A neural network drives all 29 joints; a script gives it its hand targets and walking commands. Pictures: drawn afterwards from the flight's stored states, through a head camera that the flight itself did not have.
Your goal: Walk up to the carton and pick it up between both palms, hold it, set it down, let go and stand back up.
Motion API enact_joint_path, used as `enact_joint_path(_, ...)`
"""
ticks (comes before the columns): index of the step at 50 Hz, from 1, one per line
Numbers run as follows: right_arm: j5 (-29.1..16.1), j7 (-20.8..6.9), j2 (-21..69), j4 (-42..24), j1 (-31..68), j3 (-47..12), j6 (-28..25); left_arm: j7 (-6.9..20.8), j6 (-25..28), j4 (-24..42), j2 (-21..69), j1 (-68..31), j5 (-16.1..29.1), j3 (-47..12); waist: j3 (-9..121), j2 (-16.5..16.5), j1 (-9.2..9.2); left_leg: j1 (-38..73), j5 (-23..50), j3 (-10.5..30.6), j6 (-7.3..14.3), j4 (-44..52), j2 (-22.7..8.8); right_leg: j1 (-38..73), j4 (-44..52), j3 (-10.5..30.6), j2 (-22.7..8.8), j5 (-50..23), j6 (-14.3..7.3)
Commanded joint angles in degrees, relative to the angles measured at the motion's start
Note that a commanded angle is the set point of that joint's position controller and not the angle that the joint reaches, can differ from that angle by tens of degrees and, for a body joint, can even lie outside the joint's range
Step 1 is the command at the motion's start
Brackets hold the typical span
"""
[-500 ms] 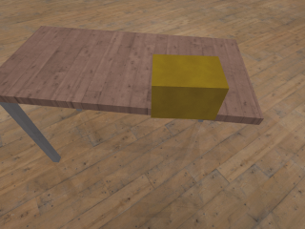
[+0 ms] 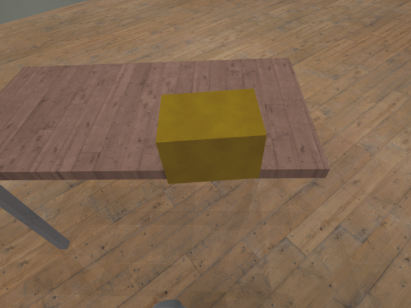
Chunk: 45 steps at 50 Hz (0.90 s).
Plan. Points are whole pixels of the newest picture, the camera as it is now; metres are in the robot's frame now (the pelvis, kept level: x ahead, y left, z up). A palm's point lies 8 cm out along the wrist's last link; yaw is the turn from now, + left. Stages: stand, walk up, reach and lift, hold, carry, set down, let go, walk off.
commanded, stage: walk up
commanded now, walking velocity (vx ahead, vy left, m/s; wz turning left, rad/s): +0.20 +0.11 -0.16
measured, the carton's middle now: (210, 136) +0.50 +0.02 +0.01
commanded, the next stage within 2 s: none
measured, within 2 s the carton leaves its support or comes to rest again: neither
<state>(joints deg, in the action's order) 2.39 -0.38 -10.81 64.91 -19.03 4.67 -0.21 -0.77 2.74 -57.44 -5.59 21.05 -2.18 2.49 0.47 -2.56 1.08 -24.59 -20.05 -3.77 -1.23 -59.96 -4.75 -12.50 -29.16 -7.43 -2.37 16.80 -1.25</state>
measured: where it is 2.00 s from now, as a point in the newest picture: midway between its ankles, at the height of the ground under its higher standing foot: outside the picture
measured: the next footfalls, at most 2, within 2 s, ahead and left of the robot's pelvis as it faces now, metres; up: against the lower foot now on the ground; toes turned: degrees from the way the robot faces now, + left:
left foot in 0.24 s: +0.17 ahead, +0.13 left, +0.00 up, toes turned +6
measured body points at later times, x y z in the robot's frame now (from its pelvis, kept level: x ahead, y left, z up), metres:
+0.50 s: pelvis +0.07 +0.01 -0.01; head +0.09 +0.01 +0.44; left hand +0.07 +0.21 -0.17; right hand +0.12 -0.21 -0.16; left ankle +0.13 +0.13 -0.74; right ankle +0.02 -0.09 -0.74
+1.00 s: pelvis +0.06 +0.01 +0.00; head +0.09 +0.01 +0.45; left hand +0.12 +0.23 -0.16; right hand +0.04 -0.21 -0.16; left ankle +0.13 +0.13 -0.74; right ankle +0.02 -0.09 -0.74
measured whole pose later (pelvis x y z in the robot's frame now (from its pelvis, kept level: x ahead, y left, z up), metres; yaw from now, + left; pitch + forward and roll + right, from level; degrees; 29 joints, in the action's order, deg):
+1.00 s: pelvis +0.06 +0.01 +0.00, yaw -6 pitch -1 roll +0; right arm 1.4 2.7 -7.4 62.3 -14.7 2.9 1.1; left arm -2.4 -0.5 -57.5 -7.8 14.6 -1.2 3.6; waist -4.2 0.6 -1.1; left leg -16.9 -10.7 -11.4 0.2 -28.9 -5.6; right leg -10.1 -29.9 0.1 1.0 19.0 -1.1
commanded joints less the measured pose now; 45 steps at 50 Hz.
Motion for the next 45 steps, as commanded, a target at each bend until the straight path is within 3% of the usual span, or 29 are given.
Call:
enact_joint_path(1,0.18,-0.71,-0.19,-4.14,-0.72,0.03,-1.28,-0.76,1.53,1.78,-6.99,4.57,0.76,0.73,-9.67,10.34,-1.59,-10.91,7.24,3.19,-1.43,-0.77,-3.85,1.62,19.25,18.29,-16.46,-13.65,-3.56)
enact_joint_path(2,-0.48,-0.06,-0.66,-3.47,-1.66,0.32,-0.49,-0.95,2.02,2.50,-5.52,2.67,0.90,0.00,-9.08,10.74,-2.55,-6.83,6.41,2.78,-1.79,1.88,-2.52,0.87,15.20,12.53,-14.59,-37.89,-3.03)
enact_joint_path(3,-0.92,0.60,-0.17,-3.20,-2.12,0.24,0.25,-0.99,2.39,2.21,-5.24,1.97,0.97,-0.26,-7.31,11.81,-3.20,-3.64,6.13,2.08,-1.72,4.78,-1.15,0.65,12.39,8.08,-12.58,-51.22,-3.03)
enact_joint_path(5,-2.04,1.18,1.61,-4.37,-0.99,-1.07,0.55,-1.22,2.36,0.81,-5.81,1.90,0.79,-0.76,-3.08,16.81,-4.15,1.68,7.24,-1.01,-0.98,12.72,1.31,1.75,9.02,1.90,-7.58,-56.53,-3.06)
enact_joint_path(8,-2.58,2.06,0.86,-5.10,2.70,-1.63,0.30,-1.46,1.46,-1.26,-6.46,5.30,0.62,-0.64,-0.99,15.75,-1.33,4.80,8.20,-4.49,-0.02,21.89,3.38,6.13,5.23,2.74,-8.13,-55.25,-5.33)
enact_joint_path(10,-2.18,2.23,0.28,-4.79,2.47,-1.66,-0.15,-1.66,0.61,-2.84,-5.89,6.75,0.83,-0.70,-1.84,12.67,-1.78,9.75,12.33,-3.85,1.10,29.82,2.68,4.08,2.55,4.34,-8.77,-45.54,-5.02)
enact_joint_path(11,-1.61,2.22,-1.00,-4.21,0.11,-1.57,-0.82,-1.66,0.22,-3.36,-5.66,6.85,0.98,-0.58,-1.63,10.06,-3.03,15.32,22.86,-2.05,1.56,36.03,0.46,0.67,0.24,4.42,-7.83,-35.96,-2.97)
enact_joint_path(12,-0.98,2.18,-4.46,-3.92,-2.44,-1.00,-1.71,-1.58,0.08,-3.55,-3.70,8.56,1.34,-0.73,1.49,3.56,-2.87,24.26,39.35,4.53,2.74,36.11,-6.55,-5.04,-3.83,4.07,-5.72,-17.51,-0.60)
enact_joint_path(13,-1.36,2.12,-5.24,-3.74,-2.82,-1.18,-1.84,-1.70,-0.60,-4.09,0.04,12.53,1.91,-1.42,3.22,-5.81,-1.70,26.24,49.38,12.02,7.60,36.08,-13.69,-6.57,-7.84,3.11,-1.67,4.40,1.03)
enact_joint_path(14,-1.80,2.24,-5.02,-2.97,-2.12,-1.45,-1.37,-1.96,-1.79,-5.26,0.90,13.73,2.16,-1.22,5.10,-11.89,-1.69,22.18,43.20,13.89,11.82,37.61,-15.19,-2.74,-10.56,2.80,-0.32,9.95,0.95)
enact_joint_path(15,-1.55,2.38,-2.93,-3.21,-0.17,-1.87,-1.11,-2.04,-2.42,-5.17,-0.33,11.57,1.68,-0.84,3.10,-13.34,-1.82,18.84,37.24,14.19,12.35,40.00,-14.34,-2.84,-11.98,3.43,0.11,11.51,0.82)
enact_joint_path(17,-1.18,3.14,-2.54,-4.32,3.93,-1.78,-0.70,-1.61,-2.93,-4.32,-1.81,7.80,1.25,-0.28,1.70,-10.02,-0.89,15.59,30.82,12.23,11.54,41.43,-13.77,-2.94,-11.07,4.56,-0.40,10.53,0.86)
enact_joint_path(19,-1.47,3.81,-3.92,-4.75,7.44,-1.22,0.10,-1.34,-2.91,-4.07,-1.11,7.18,0.85,-0.35,0.52,-7.07,0.92,12.06,23.47,7.09,8.88,39.49,-11.44,-0.27,-2.19,5.25,-1.72,3.34,0.65)
enact_joint_path(20,-1.62,3.82,-4.01,-4.79,7.84,-1.11,0.53,-1.28,-2.60,-3.97,-1.97,6.97,0.64,-0.20,-0.52,-3.90,1.01,11.20,18.66,4.33,6.73,36.53,-8.88,-0.01,4.04,7.49,-2.97,-1.79,0.29)
enact_joint_path(21,-1.99,3.72,-2.42,-5.11,7.78,-1.25,1.07,-1.19,-2.28,-3.23,-4.01,4.92,0.28,0.15,-2.94,3.70,-0.07,11.67,12.11,0.17,4.09,33.38,-4.56,-4.23,8.45,12.95,-6.36,-4.24,-0.43)
enact_joint_path(22,-2.08,3.75,-1.12,-5.19,7.24,-1.33,1.55,-1.21,-2.02,-2.17,-5.58,1.68,0.29,0.56,-5.90,10.23,-1.27,13.80,11.00,-1.37,2.29,31.02,-2.36,-9.19,10.90,16.31,-8.68,-8.08,-1.32)
enact_joint_path(23,-2.15,3.69,-0.85,-4.95,6.48,-1.32,1.58,-1.35,-1.87,-1.48,-5.88,-0.78,0.39,0.67,-6.33,11.02,-2.41,15.05,12.34,-1.10,1.62,31.16,-2.40,-10.24,11.22,15.91,-8.65,-10.94,-1.64)
enact_joint_path(26,-1.96,3.31,-2.23,-3.99,4.65,-0.93,0.65,-1.63,-1.55,-0.72,-4.69,-0.34,0.65,0.52,-2.93,5.05,-2.18,17.72,20.78,-0.13,2.42,32.79,-3.94,-6.47,8.21,12.58,-6.18,-16.05,-1.29)
enact_joint_path(30,-1.62,3.35,-2.31,-3.96,4.16,-1.13,-0.12,-1.79,-1.69,-0.45,-5.46,0.54,1.15,1.13,-0.24,3.29,-1.07,18.19,26.33,0.42,3.22,33.50,-5.74,-2.82,5.73,10.74,-4.19,-15.16,-1.28)
enact_joint_path(36,-1.39,3.29,-1.85,-3.86,3.23,-1.28,0.30,-1.77,-2.04,0.68,-6.55,-1.38,1.19,1.51,-1.71,5.16,-1.06,17.37,19.99,-0.94,1.88,34.29,-4.75,-3.87,7.84,12.24,-5.16,-12.99,-1.79)
enact_joint_path(45,-1.02,3.40,-2.77,-4.28,1.32,-0.90,0.42,-1.79,-2.43,1.78,-7.29,-2.12,1.15,1.84,-1.75,2.18,-1.54,17.87,18.19,-1.11,2.43,34.98,-6.33,-5.61,6.22,11.57,-3.43,-9.59,-1.94)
